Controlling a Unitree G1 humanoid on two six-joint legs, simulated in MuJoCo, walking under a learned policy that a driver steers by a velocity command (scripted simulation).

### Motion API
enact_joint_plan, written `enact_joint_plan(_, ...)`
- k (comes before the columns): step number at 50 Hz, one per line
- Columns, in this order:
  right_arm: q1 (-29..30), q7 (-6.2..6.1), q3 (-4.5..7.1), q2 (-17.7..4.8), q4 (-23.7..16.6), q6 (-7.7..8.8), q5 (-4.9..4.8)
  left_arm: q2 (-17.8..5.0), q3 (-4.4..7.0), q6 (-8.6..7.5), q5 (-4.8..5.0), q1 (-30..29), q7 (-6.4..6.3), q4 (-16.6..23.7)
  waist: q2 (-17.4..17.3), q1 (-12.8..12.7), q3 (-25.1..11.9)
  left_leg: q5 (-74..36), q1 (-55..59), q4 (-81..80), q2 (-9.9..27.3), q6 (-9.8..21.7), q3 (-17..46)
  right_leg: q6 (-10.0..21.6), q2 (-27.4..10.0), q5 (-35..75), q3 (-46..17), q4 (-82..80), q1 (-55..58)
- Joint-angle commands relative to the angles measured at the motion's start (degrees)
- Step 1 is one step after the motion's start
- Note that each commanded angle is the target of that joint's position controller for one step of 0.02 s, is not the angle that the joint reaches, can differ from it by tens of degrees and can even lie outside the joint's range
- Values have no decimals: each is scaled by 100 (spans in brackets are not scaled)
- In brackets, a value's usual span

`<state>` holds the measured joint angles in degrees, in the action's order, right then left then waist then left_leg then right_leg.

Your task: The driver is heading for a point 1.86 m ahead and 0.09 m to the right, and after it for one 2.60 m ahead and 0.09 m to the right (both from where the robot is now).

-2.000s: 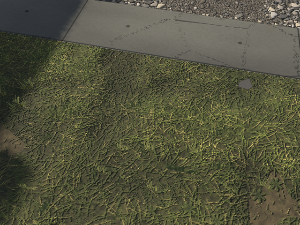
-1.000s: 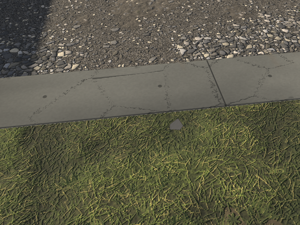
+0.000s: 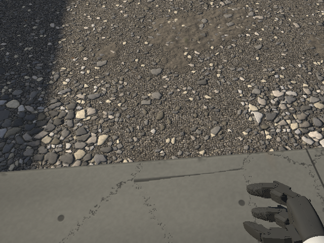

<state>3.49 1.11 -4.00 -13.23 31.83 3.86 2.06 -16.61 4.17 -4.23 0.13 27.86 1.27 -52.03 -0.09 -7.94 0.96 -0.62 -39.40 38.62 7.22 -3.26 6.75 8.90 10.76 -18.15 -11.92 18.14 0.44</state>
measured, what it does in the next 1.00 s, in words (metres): goes down: left foot, then right foot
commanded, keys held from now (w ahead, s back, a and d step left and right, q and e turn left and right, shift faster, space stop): w+e+shift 0.16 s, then w+shift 0.22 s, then w+q+shift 0.62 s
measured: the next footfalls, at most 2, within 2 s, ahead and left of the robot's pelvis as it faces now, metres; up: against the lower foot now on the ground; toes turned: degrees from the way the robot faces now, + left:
left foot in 0.10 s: +0.30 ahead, +0.19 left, +0.00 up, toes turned -10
right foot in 0.52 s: +0.62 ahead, -0.13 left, +0.00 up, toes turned -19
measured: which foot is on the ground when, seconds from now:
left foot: up 0.00-0.08, down 0.10-0.50, up 0.52-0.96, down 0.98-1.00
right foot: down 0.00-0.10, up 0.12-0.50, down 0.52-0.98, up 1.00-1.00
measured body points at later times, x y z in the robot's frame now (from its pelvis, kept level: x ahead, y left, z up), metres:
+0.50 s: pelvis +0.46 +0.01 -0.02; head +0.49 +0.00 +0.43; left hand +0.81 +0.08 -0.06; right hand +0.24 -0.19 -0.14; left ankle +0.27 +0.20 -0.73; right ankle +0.58 -0.11 -0.72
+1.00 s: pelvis +0.94 -0.07 -0.11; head +0.94 -0.06 +0.34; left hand +0.92 +0.21 -0.25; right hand +1.07 -0.36 -0.21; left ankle +1.03 -0.05 -0.84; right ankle +0.64 -0.14 -0.64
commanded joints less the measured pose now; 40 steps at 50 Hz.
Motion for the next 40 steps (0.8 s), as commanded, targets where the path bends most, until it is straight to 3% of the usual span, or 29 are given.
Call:
enact_joint_plan(1, 340, -45, 219, -614, -354, 80, -51, -1058, 308, -56, 12, -7, -24, 317, 301, 112, 165, -391, 1765, -884, -633, 67, -655, 360, -1024, 2782, -1142, -305, -1187)
enact_joint_plan(3, -512, -143, 418, -1035, -105, 140, -46, -1284, 362, -61, -45, -167, -52, 375, 310, 554, -500, 436, 2782, -1086, -917, 200, -613, 98, -1016, 4210, -1133, 971, -702)
enact_joint_plan(4, -1574, -211, 548, -1277, 147, 181, -56, -1446, 393, -87, -56, -510, -33, 460, 251, 1231, -1072, 740, 3968, -1029, -771, 293, -528, -31, -855, 4221, -991, 2210, -1030)
enact_joint_plan(5, -2974, -326, 755, -1722, 394, 214, 47, -1113, 304, -165, -62, -837, -33, 642, -23, 1895, -1792, 2218, 5421, -803, 114, 465, 222, -80, -644, 3146, -680, 3923, -1921)
enact_joint_plan(6, -3454, -368, 877, -2144, 521, 189, 286, -107, 49, -203, 72, -791, -67, 961, -1502, 1705, -2252, 4019, 6639, -1518, 1781, 712, 2684, -179, -132, -1189, -17, 5614, -3663)
enact_joint_plan(7, -2813, -304, 972, -2219, 513, 118, 199, -295, -49, -137, 135, -399, -79, 1176, -2378, 1161, -2427, 4787, 6429, -2397, 2166, 1165, 4766, -151, -457, -869, 325, 6382, -4541)
enact_joint_plan(8, -2156, -267, 850, -1423, 353, 70, 154, -670, 4, -11, -26, -940, -110, 1014, -1177, 1217, -1419, 4979, 5563, -2409, 1748, 1097, 3667, -161, -936, -173, 543, 6437, -4810)
enact_joint_plan(9, -2008, -229, 757, -1029, 439, 54, 107, -676, 9, 25, -149, -1285, -26, 1044, -542, 1204, -793, 3772, 4787, -2335, 1376, 1025, 2518, -216, -1108, 237, 667, 6109, -4680)
enact_joint_plan(10, -2106, -206, 720, -890, 597, 60, 142, -592, 1, 66, -211, -1506, 64, 1091, -301, 1147, -522, 2740, 4305, -2352, 1100, 947, 1783, -272, -1231, 304, 663, 5908, -4512)
enact_joint_plan(12, -2557, -162, 637, -626, 1051, 165, 95, -232, -111, 167, -274, -1660, 205, 1323, -573, 956, -233, 1450, 3827, -2381, 818, 898, 960, -317, -1344, 230, 580, 5719, -4439)
enact_joint_plan(14, -2705, -87, 624, -592, 1265, 283, -21, -73, -217, 244, -288, -1873, 236, 1538, -547, 812, -100, 410, 3740, -2501, 794, 929, 475, -318, -1319, 200, 529, 5485, -4681)
enact_joint_plan(17, -2560, -70, 655, -849, 1362, 349, -38, -216, -323, 228, -300, -2545, 302, 1936, -466, 666, 330, -106, 3236, -3064, 626, 941, -421, -346, -1273, 1011, 672, 4172, -4557)
enact_joint_plan(20, -2920, -62, 658, -1079, 1581, 339, -105, -213, -444, 184, -247, -3219, 433, 2115, -231, 826, 705, -746, 2673, -3879, 534, 991, -1016, -224, -1085, 1637, 1524, 2600, -3244)
enact_joint_plan(21, -3109, -55, 670, -1213, 1706, 314, -123, -232, -457, 163, -239, -3294, 429, 2129, -258, 813, 754, -1505, 2852, -3846, 586, 1034, -1042, -141, -1034, 1586, 1675, 2339, -2953)
enact_joint_plan(23, -3302, -81, 708, -1531, 1876, 252, -148, -401, -400, 142, -285, -2911, 294, 1975, -500, 522, 349, -4505, 3530, -2828, 622, 1065, -1135, -18, -708, 1100, 1878, 2107, -2117)
enact_joint_plan(24, -3275, -130, 733, -1713, 1914, 201, -129, -599, -302, 130, -324, -2101, 200, 1742, -660, 76, -181, -5243, 3594, -1700, 696, 1027, -1120, 42, -581, 687, 1711, 2032, -1167)
enact_joint_plan(25, -3099, -165, 741, -1798, 1886, 153, -178, -803, -175, 116, -351, -888, 92, 1348, -635, -552, -769, -4907, 3088, -176, 580, 959, -1116, 111, -635, 787, 1480, 1596, 293)
enact_joint_plan(26, -3127, -126, 666, -1466, 1731, 153, -174, -1336, 17, 120, -457, -70, -50, 1097, -262, -759, -1385, -2594, 1876, 1843, 171, 910, -1096, 155, -1638, -453, 376, 1504, 1742)
enact_joint_plan(27, -3715, -66, 502, -475, 1485, 156, -259, -1702, 91, 53, -559, -108, -127, 1169, 997, 22, -2227, 3017, 293, 4032, -551, 885, -596, 323, -3495, -1741, -2224, 1032, 2842)
enact_joint_plan(28, -3124, -133, 644, -1052, 1282, 139, -358, -1530, 113, 76, -386, -148, -152, 1209, 555, -253, -2315, 2448, -216, 4595, -690, 967, -132, 367, -3692, -1412, -3165, 118, 2293)
enact_joint_plan(29, -2665, -146, 698, -1149, 1196, 123, -340, -1134, 37, 34, -317, -542, -153, 1038, 294, 42, -1091, 1794, -527, 4303, -387, 972, -166, 292, -3300, -658, -2027, 51, 1418)
enact_joint_plan(30, -2623, -96, 648, -936, 1252, 95, -302, -810, -15, -36, -251, -835, -128, 961, 260, 303, -447, 1536, -385, 3850, -165, 940, -229, 239, -3046, 17, -1267, -132, 593)
enact_joint_plan(31, -2719, -59, 650, -820, 1413, 2, -256, -591, -47, -98, -248, -1016, -125, 916, 251, 527, -159, 1457, -51, 3633, -43, 876, -206, 97, -2789, 433, -638, -322, -15)
enact_joint_plan(33, -2978, 33, 676, -600, 1582, -238, -129, -269, -119, -206, -132, -1081, -133, 788, 335, 896, 156, 1437, 408, 3137, 107, 770, -178, -57, -2552, 944, 305, -608, -764)
enact_joint_plan(36, -1892, 154, 682, -452, 1135, -339, -96, -191, -144, -367, -9, -1349, -138, 655, 341, 1033, 802, 632, 402, 1757, 76, 716, -541, -275, -2076, 2007, 1602, -1083, -1455)
enact_joint_plan(37, -1728, 212, 608, -283, 1027, -325, -45, -340, -104, -388, -30, -1447, -176, 593, 670, 1106, 733, 80, 763, 1373, -31, 733, -838, -216, -1965, 2239, 2021, -947, -1653)
enact_joint_plan(38, -1671, 282, 618, -335, 1015, -287, -65, -338, -100, -441, -54, -1444, -207, 613, 436, 1099, 532, -609, 1295, 1173, -247, 797, -1261, -249, -1784, 2218, 2412, -876, -1873)
enact_joint_plan(39, -1943, 337, 676, -436, 1121, -306, -10, -519, -55, -499, -103, -1240, -219, 534, 442, 1172, 197, -959, 1414, 1610, -255, 966, -1327, -234, -2057, 3026, 2347, -565, -1413)
enact_joint_plan(40, -1747, 367, 718, -465, 1049, -228, -32, -233, -102, -589, -50, -1133, -251, 389, 179, 1259, 435, -2253, 838, 706, 12, 1153, -828, -455, -1975, 2646, 2483, -382, -988)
